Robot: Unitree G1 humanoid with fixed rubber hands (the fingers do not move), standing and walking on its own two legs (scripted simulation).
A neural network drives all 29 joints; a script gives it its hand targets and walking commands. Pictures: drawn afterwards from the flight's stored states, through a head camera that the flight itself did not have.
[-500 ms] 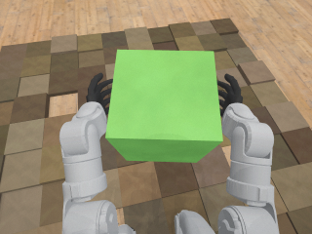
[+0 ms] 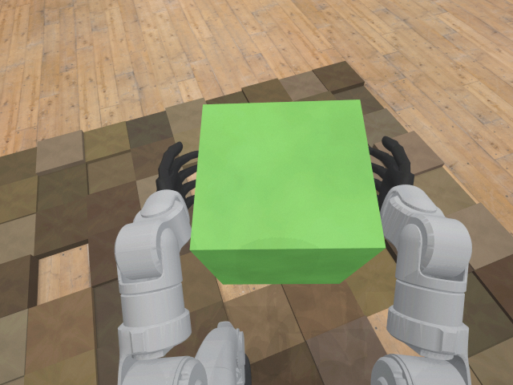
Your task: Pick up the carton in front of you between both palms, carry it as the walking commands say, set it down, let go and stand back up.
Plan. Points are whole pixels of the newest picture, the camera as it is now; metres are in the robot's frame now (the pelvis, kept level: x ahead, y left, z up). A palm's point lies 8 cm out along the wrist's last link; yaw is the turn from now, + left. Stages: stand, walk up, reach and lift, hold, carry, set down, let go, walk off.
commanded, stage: carry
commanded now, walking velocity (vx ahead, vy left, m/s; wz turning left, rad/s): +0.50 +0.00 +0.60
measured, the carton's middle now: (280, 206) +0.36 +0.00 +0.05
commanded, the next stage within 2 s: none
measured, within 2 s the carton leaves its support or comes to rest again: neither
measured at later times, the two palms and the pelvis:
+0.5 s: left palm (138, 60) +0.64 +0.26 +0.13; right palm (286, 24) +0.74 -0.02 +0.14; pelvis +0.37 +0.00 +0.02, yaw +18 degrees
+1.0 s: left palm out of the picture +0.92 +0.30 +0.14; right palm out of the picture +1.04 +0.02 +0.13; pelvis +0.67 +0.04 +0.02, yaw +20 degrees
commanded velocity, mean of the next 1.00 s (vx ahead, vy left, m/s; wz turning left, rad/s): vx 0.50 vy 0.00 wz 0.20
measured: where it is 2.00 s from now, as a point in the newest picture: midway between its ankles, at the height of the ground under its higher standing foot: (213, 143)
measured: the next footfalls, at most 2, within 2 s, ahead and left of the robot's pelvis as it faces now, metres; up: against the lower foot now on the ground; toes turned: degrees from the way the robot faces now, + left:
left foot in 0.14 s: +0.26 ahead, +0.12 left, +0.01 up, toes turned +13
right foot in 0.52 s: +0.59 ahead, -0.08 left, +0.02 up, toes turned +13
